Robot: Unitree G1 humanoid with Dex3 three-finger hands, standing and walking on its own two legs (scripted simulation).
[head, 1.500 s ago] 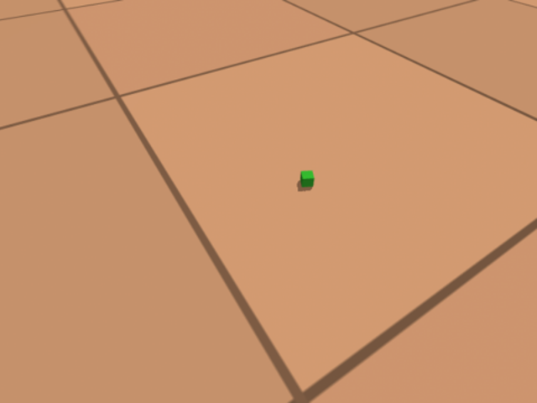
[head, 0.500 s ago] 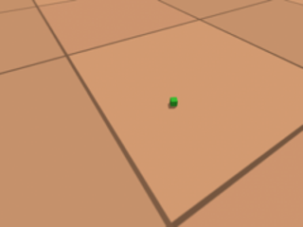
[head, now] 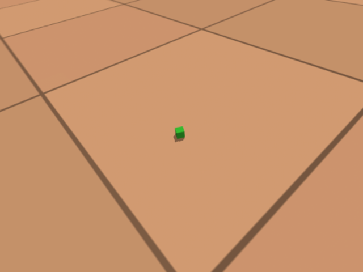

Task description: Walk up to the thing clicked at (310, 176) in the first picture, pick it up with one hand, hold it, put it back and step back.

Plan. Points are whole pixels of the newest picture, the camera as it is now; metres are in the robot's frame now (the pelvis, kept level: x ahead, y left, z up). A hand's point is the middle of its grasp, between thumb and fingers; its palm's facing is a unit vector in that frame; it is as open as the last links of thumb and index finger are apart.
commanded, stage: walk up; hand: left
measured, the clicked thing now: (179, 132) +1.28 +0.09 -0.71
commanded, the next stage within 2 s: none
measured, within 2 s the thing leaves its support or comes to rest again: neither
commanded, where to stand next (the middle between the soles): +0.86 -0.08 m, yaw -10 degrees
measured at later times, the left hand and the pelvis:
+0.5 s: hand (98, 232) +0.29 +0.27 -0.14, palm faces -0.16 -0.92 -0.35, open 7.4 cm; pelvis +0.22 +0.00 +0.01, yaw -7 degrees
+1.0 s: hand (135, 152) +0.54 +0.19 -0.09, palm faces -0.18 -0.89 -0.41, open 7.4 cm; pelvis +0.42 -0.06 +0.02, yaw -10 degrees
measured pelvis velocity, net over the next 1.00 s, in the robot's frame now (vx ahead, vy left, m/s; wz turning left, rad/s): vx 0.42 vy -0.06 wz -0.18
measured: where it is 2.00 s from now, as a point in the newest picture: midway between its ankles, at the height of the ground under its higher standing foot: (201, 184)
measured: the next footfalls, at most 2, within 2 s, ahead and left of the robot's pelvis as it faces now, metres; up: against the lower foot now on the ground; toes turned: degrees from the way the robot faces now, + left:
left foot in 0.40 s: +0.34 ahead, +0.12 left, +0.00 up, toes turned -1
right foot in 0.80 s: +0.49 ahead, -0.19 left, +0.00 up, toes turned -13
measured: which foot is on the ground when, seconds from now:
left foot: up 0.00-0.38, down 0.40-0.82, up 0.84-1.00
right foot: down 0.00-0.42, up 0.44-0.78, down 0.80-1.00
